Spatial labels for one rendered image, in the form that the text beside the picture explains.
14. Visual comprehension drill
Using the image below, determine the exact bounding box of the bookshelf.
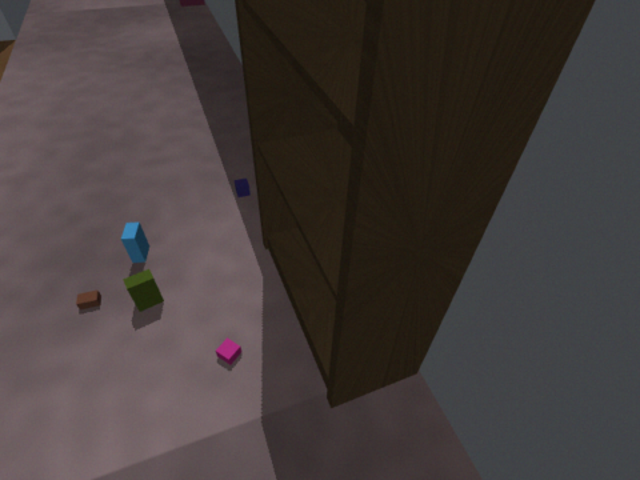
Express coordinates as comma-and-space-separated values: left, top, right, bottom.
235, 0, 595, 408

